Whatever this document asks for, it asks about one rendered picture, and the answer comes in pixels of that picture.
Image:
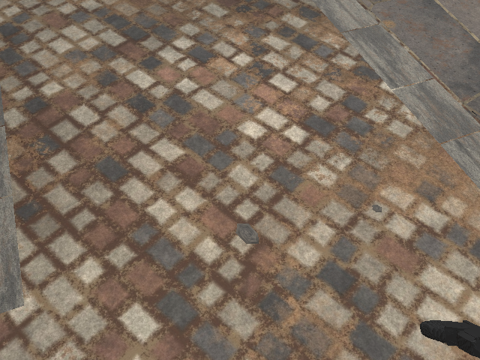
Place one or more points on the right robot hand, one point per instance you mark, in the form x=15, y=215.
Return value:
x=465, y=335

